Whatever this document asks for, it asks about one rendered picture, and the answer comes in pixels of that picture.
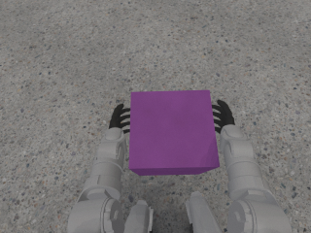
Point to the robot left hand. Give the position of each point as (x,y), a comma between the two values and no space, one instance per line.
(116,118)

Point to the robot right forearm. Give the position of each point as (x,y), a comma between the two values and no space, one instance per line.
(245,179)

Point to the robot thigh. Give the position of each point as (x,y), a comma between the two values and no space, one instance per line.
(201,216)
(139,220)

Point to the robot right thigh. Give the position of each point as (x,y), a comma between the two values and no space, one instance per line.
(201,216)

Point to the robot left thigh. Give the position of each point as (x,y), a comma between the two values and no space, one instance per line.
(139,220)

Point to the robot left forearm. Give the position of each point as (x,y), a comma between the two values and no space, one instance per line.
(105,176)

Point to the robot right hand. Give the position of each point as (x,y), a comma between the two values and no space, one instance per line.
(225,115)

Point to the robot right upper arm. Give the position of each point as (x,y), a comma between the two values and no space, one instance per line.
(251,216)

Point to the carton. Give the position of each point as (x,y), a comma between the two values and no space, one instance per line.
(172,133)

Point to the robot left upper arm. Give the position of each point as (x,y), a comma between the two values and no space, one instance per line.
(101,215)

